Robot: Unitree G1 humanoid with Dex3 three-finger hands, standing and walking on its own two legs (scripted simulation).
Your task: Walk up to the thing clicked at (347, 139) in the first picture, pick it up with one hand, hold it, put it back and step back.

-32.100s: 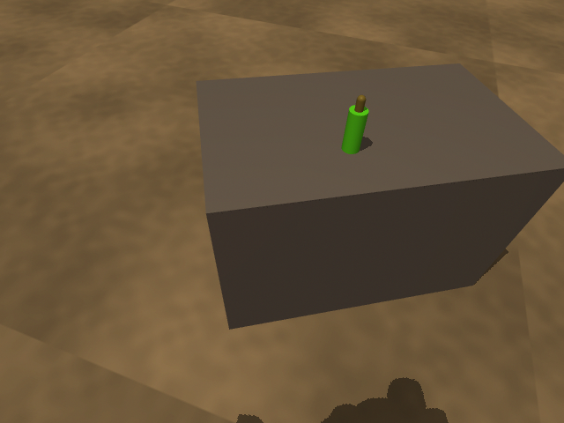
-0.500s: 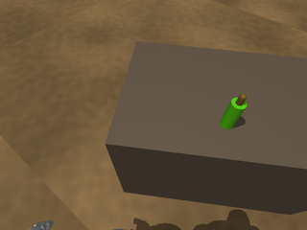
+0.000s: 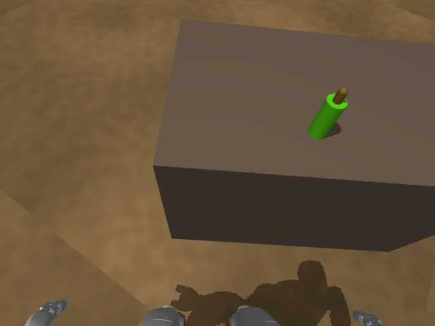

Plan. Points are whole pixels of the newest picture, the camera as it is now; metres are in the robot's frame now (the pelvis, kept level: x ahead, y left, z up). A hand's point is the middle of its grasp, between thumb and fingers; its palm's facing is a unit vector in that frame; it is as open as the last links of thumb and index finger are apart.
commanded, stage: step back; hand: right
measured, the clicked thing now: (329, 112) +0.60 -0.26 -0.03
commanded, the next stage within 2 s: none
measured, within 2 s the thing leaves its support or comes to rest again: neither
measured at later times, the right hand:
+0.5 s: hand out of the picture +0.00 -0.27 -0.14, palm faces -0.11 +0.90 -0.42, open 7.4 cm
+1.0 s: hand out of the picture -0.15 -0.33 -0.15, palm faces -0.05 +0.92 -0.40, open 7.4 cm
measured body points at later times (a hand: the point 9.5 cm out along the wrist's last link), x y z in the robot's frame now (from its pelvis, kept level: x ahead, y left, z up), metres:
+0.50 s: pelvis -0.11 +0.00 -0.01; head -0.05 +0.02 +0.44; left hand +0.01 +0.32 -0.13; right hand +0.01 -0.31 -0.11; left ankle -0.10 +0.11 -0.73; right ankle -0.07 -0.14 -0.69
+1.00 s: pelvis -0.25 -0.05 +0.00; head -0.20 -0.07 +0.44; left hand -0.17 +0.27 -0.11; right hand -0.15 -0.37 -0.12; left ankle -0.25 +0.09 -0.67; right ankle -0.22 -0.17 -0.73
